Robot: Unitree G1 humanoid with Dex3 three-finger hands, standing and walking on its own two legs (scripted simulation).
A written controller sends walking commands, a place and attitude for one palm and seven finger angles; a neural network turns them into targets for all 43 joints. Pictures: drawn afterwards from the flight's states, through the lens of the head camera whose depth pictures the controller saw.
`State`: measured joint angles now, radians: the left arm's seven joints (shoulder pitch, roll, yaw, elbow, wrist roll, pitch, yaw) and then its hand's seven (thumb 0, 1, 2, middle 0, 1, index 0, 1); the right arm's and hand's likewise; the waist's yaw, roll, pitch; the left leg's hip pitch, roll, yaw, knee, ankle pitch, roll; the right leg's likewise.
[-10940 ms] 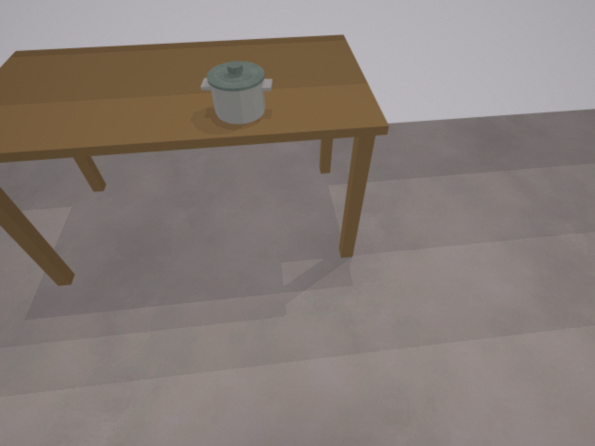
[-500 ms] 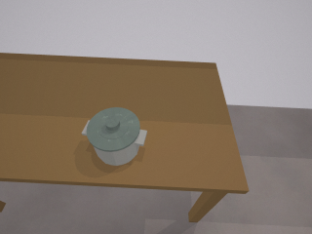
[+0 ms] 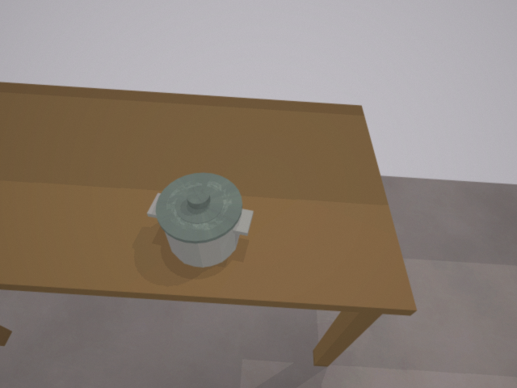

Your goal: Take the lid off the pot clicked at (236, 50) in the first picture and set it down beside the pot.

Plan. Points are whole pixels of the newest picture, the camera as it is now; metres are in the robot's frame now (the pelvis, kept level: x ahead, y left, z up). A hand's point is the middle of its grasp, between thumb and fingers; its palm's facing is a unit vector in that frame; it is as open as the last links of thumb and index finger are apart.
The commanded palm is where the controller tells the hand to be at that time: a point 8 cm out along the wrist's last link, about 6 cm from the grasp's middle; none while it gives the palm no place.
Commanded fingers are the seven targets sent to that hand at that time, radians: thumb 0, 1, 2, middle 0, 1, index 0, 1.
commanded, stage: look again from close up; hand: left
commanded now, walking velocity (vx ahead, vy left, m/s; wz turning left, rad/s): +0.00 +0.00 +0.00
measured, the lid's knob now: (198, 197) +0.42 +0.14 +0.02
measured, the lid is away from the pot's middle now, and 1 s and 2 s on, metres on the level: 0.00 0.00 0.00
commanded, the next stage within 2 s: lift the closed hand beside the body in 0.32 s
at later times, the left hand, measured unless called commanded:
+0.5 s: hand out of the picture +0.04 +0.20 -0.15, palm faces +0.10 -0.96 -0.25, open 7.2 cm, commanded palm +0.08 +0.23 -0.07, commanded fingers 0.00 0.90 0.90 -0.42 -0.54 -0.42 -0.54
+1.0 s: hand out of the picture +0.07 +0.21 -0.07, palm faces +0.27 -0.92 -0.29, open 3.2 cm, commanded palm +0.04 +0.26 -0.04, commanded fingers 0.00 0.90 0.90 -1.30 -1.50 -1.30 -1.50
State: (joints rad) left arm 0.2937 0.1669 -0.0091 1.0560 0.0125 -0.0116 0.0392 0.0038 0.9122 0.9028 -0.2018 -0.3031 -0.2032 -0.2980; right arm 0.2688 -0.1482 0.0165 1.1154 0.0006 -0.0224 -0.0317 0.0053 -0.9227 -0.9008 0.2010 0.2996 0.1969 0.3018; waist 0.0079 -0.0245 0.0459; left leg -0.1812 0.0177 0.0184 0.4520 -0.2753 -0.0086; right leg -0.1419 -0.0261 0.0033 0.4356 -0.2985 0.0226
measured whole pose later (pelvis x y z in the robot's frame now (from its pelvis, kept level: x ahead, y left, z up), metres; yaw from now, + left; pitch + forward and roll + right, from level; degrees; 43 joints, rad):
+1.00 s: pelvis -0.04 -0.01 -0.01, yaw +3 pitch -1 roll +0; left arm 0.53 0.21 0.07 0.17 -0.01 -0.01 0.08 0.01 0.91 0.90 -1.09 -1.27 -1.09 -1.27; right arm 0.17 -0.23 0.01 0.53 0.01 -0.15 -0.09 0.01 -0.90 -0.90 0.20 0.31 0.19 0.30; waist 0.06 0.02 0.01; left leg -0.30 0.02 -0.05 0.59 -0.28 -0.02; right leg -0.24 -0.03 -0.06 0.57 -0.32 0.01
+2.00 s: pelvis -0.02 +0.00 +0.00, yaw +1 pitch -4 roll +0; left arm 0.60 0.30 0.20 -0.37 -0.02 -0.07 0.09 0.02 0.90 0.90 -1.30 -1.50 -1.30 -1.50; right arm 0.20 -0.21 0.01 0.57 0.01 -0.20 -0.10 0.01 -0.90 -0.90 0.20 0.30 0.16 0.29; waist 0.06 0.05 0.03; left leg -0.16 0.02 -0.01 0.50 -0.27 -0.01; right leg -0.11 -0.03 -0.02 0.48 -0.30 0.02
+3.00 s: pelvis -0.06 +0.01 +0.00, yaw +1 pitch -3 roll +0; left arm 0.03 0.57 -0.02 -0.10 0.81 0.06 -0.23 0.00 -0.20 1.34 -0.86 -0.16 -0.86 -0.15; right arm 0.07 -0.29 -0.01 0.50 0.05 0.05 -0.04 0.01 -0.90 -0.90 0.20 0.30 0.13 0.27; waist 0.05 0.10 0.03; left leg -0.21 -0.01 0.00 0.41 -0.16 0.02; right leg -0.16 -0.05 -0.01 0.40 -0.19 0.04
